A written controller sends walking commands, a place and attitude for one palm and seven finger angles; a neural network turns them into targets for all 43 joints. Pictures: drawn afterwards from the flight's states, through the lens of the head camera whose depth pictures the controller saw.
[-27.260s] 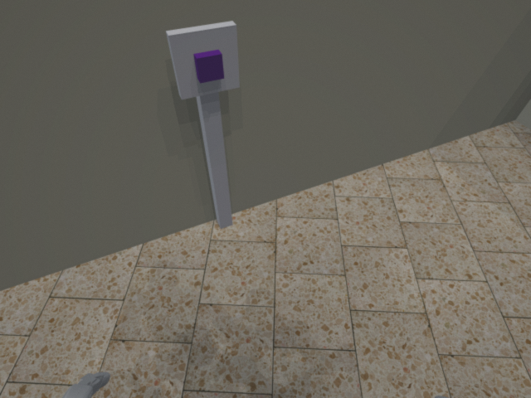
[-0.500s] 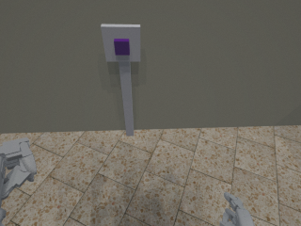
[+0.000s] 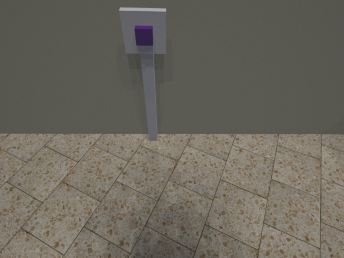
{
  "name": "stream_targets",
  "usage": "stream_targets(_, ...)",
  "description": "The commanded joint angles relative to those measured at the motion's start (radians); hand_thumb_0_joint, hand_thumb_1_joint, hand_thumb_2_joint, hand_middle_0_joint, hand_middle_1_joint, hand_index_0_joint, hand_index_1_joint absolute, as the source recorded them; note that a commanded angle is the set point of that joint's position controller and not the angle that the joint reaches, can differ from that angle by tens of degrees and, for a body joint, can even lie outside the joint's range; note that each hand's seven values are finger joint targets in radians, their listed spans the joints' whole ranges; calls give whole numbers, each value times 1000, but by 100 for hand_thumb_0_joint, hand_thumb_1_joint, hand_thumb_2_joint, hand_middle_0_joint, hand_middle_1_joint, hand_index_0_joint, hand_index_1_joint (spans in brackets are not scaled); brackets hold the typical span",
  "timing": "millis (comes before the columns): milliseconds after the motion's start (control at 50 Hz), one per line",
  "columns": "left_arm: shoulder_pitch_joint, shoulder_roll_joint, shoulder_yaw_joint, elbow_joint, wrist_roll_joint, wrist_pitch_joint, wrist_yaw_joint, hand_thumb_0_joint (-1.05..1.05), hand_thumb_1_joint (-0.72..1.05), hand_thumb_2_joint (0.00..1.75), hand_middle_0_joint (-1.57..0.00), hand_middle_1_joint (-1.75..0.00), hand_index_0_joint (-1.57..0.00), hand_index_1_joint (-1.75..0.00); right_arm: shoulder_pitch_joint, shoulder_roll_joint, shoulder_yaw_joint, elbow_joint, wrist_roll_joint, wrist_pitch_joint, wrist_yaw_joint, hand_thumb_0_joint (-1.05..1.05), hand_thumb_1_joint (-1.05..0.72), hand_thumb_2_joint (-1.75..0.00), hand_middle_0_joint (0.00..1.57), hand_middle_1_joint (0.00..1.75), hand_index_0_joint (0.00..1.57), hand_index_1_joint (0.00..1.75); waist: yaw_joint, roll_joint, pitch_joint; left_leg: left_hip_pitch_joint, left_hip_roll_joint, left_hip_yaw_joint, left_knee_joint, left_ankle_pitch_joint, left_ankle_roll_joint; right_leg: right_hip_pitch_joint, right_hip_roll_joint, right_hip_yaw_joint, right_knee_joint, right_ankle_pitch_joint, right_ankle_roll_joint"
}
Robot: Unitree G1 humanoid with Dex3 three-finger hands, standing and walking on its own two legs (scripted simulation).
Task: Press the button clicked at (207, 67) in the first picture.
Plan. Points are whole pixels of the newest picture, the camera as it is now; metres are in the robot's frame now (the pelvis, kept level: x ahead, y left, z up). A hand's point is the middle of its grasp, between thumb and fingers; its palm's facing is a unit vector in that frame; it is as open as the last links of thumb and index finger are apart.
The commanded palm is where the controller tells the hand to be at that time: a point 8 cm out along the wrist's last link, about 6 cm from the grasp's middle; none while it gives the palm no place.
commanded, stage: let the arm hang, fingers relaxed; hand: left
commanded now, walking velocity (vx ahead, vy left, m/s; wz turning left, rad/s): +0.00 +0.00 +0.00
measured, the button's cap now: (144, 35) +0.91 +0.17 +0.04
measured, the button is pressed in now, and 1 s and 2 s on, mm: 0 0 0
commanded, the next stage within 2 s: stand and wait in 0.60 s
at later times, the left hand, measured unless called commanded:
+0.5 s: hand out of the picture +0.10 +0.22 -0.15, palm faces -0.02 -0.95 -0.30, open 7.3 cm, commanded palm none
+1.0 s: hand out of the picture +0.12 +0.22 -0.14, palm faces -0.03 -0.94 -0.34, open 7.4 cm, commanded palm none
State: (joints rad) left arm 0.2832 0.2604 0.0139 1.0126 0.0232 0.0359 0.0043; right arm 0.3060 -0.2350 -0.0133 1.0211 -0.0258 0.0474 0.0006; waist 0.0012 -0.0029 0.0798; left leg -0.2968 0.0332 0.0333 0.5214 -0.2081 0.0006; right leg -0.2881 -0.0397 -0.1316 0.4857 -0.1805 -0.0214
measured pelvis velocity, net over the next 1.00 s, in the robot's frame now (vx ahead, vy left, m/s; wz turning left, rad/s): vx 0.05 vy -0.02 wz -0.02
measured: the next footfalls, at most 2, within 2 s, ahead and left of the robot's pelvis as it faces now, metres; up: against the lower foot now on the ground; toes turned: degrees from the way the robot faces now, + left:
none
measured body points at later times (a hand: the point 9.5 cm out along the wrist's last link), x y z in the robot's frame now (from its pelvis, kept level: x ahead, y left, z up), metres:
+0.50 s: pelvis +0.02 +0.00 +0.01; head +0.03 -0.01 +0.46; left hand +0.10 +0.27 -0.13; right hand +0.05 -0.27 -0.14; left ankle +0.05 +0.12 -0.74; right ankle +0.05 -0.11 -0.74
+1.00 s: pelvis +0.05 -0.02 +0.01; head +0.06 -0.03 +0.46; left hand +0.12 +0.27 -0.12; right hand +0.11 -0.30 -0.14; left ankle +0.05 +0.12 -0.73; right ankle +0.05 -0.11 -0.74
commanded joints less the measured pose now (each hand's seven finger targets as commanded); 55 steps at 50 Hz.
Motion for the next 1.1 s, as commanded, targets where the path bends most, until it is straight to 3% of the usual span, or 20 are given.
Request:
stream_targets(0, -57, 171, 48, -28, -4, -41, 8, 0, 90, 90, -35, -46, -35, -46, 8, -153, -41, -36, 1, -38, -13, 0, -90, -90, 20, 30, 20, 30, -11, 7, -56, -9, 56, -89, -142, -174, 37, 15, -102, 157, -177, -289, -53)
stream_targets(80, -76, 176, 49, 12, -6, -44, 10, 0, 90, 90, -20, -30, -20, -30, 17, -151, -41, -2, 1, -41, -15, 0, -90, -90, 20, 30, 20, 30, -13, -19, -36, 19, 62, -87, -148, -136, 38, -5, -106, 154, -192, -289, -54)
stream_targets(240, -111, 187, 49, 51, -6, -46, 11, 0, 90, 90, -20, -30, -20, -30, -27, -165, -37, 32, 0, -51, -13, 0, -90, -90, 20, 30, 20, 30, -2, 3, -6, 2, 79, -100, -212, -110, 35, 41, -95, 143, -181, -221, -39)
stream_targets(360, -142, 196, 48, 61, -7, -52, 9, 0, 90, 90, -20, -30, -20, -30, -69, -179, -34, 41, 2, -59, -12, 0, -90, -90, 20, 30, 20, 30, 3, 8, -33, 22, 80, -95, -229, -47, 28, 93, -100, 140, -183, -152, -32)
stream_targets(540, -180, 206, 43, 68, -10, -66, 10, 0, 90, 90, -20, -30, -20, -30, -130, -206, -31, 48, 6, -66, -17, 0, -90, -90, 20, 30, 20, 30, -4, 28, -99, 111, 96, -80, -223, 117, 17, 152, -109, 131, -181, 50, -29)
stream_targets(1080, -213, 251, 39, 83, -14, -73, 12, 0, 90, 90, -20, -30, -20, -30, -191, -257, -24, 59, 8, -60, -19, 0, -90, -90, 20, 30, 20, 30, -8, 8, -111, 196, 106, -61, -248, 167, 6, 195, -112, 142, -225, 167, -27)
